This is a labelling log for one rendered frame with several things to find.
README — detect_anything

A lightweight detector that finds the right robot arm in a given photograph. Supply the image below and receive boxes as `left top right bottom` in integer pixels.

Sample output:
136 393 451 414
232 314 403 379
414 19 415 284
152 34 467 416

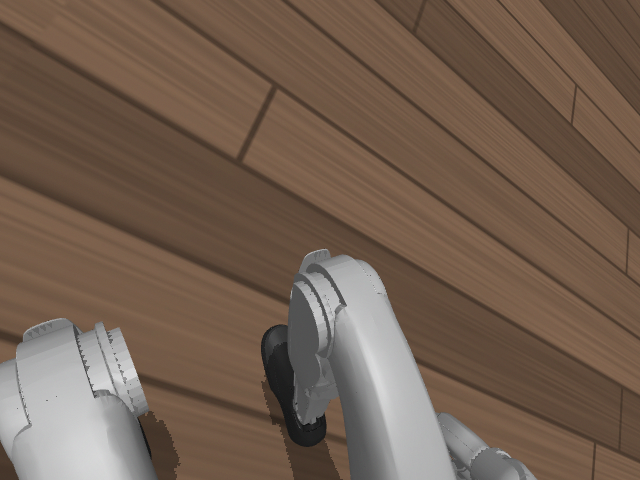
470 447 538 480

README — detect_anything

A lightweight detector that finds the right robot hand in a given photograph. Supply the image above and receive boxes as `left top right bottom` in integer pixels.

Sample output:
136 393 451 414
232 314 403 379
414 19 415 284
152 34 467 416
436 412 490 480

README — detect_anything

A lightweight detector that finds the right robot foot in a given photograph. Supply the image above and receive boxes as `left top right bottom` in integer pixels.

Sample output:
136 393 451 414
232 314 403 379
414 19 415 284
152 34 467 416
261 325 326 447

